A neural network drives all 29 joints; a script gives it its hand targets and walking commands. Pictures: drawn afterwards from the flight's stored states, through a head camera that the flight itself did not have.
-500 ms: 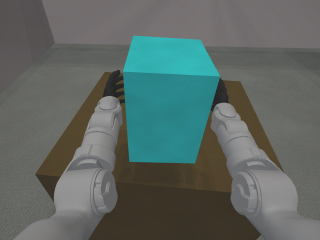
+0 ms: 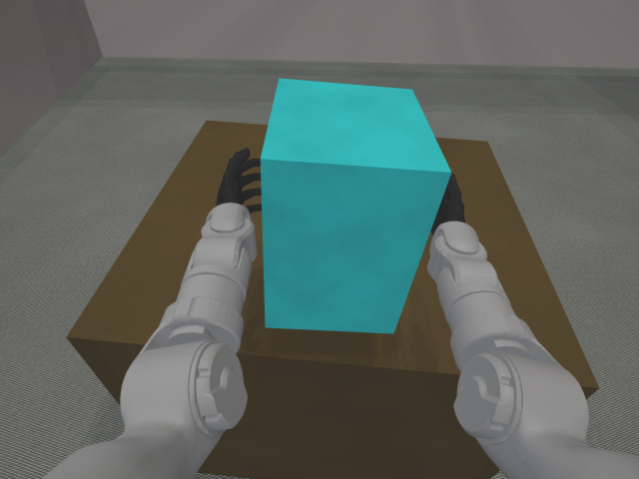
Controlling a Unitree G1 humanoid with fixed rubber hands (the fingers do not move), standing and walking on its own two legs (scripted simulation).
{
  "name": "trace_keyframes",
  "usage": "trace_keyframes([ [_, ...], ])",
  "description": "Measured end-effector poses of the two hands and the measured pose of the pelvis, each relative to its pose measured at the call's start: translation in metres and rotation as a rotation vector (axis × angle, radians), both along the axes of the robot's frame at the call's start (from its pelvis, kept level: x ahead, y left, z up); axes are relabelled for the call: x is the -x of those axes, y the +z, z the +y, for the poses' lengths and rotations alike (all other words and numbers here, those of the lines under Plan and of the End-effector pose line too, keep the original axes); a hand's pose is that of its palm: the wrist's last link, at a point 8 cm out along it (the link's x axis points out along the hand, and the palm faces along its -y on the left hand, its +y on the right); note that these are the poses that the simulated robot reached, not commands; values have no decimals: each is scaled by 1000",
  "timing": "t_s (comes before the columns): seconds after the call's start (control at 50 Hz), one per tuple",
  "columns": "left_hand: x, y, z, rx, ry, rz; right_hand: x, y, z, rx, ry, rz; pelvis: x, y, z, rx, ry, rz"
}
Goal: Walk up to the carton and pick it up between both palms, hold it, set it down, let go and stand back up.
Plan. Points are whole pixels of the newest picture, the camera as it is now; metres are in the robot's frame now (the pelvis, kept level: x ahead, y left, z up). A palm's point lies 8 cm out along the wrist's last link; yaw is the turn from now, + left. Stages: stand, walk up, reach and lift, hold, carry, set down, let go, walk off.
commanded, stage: set down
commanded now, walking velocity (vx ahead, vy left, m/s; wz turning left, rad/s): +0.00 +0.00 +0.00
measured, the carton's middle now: (337, 209) +0.46 -0.01 +0.13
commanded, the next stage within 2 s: none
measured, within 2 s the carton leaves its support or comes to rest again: rests again in 1.86 s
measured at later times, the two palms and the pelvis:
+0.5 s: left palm (247, 233) +0.44 +0.12 +0.11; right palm (448, 237) +0.42 -0.16 +0.12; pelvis +0.00 +0.00 +0.00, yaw -2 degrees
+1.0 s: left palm (254, 239) +0.44 +0.11 +0.09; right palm (449, 249) +0.42 -0.17 +0.10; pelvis +0.01 +0.00 +0.00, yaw -3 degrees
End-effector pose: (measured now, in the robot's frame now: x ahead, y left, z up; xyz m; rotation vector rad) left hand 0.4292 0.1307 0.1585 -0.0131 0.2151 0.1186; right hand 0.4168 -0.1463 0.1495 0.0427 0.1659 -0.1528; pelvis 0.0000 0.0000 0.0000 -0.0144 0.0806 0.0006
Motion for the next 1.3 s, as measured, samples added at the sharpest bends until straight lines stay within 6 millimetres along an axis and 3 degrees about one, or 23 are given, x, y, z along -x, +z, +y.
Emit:
trace_keyframes([
  [0.22, -3, -17, -7, -6, -13, 28, -1, -8, -6, 10, -5, -17, -2, 0, 2, -3, -12, 22],
  [0.66, -11, -60, -14, -14, -17, 95, -10, -45, -14, 30, -7, 8, -8, -1, 2, -9, -39, 84],
  [1.3, -12, -61, -21, -27, -36, 82, -4, -54, -24, 23, 16, 27, 0, -2, 6, -14, -77, 101],
])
